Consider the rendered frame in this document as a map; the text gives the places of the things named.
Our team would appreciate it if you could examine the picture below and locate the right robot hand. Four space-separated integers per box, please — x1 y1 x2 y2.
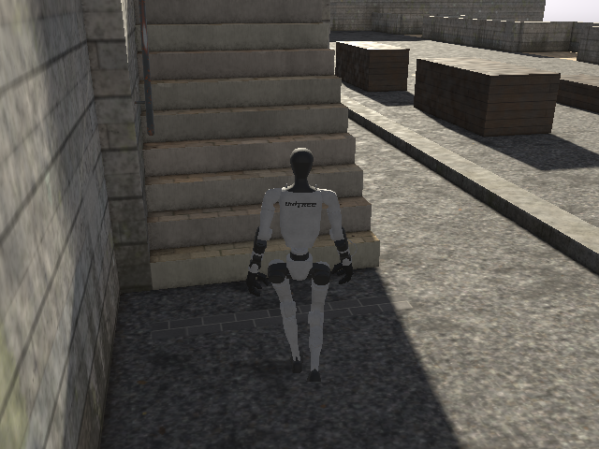
331 262 354 284

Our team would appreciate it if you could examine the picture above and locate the robot shin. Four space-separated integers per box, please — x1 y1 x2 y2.
280 302 300 361
309 312 324 371

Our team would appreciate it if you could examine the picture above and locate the robot left forearm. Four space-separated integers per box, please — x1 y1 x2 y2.
248 227 267 273

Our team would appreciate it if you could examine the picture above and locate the left robot shin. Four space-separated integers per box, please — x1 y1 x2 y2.
280 302 300 361

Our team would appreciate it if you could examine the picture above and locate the robot right forearm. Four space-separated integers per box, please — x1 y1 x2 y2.
334 227 352 266

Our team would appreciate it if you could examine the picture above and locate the left robot hand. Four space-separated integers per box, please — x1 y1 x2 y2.
246 271 269 297

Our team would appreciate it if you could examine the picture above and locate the right robot shin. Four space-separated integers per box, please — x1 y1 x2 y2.
309 312 324 371

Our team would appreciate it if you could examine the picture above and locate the right robot upper arm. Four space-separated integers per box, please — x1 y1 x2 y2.
320 189 344 241

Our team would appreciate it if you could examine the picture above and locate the left robot upper arm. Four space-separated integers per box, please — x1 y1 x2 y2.
257 188 282 241

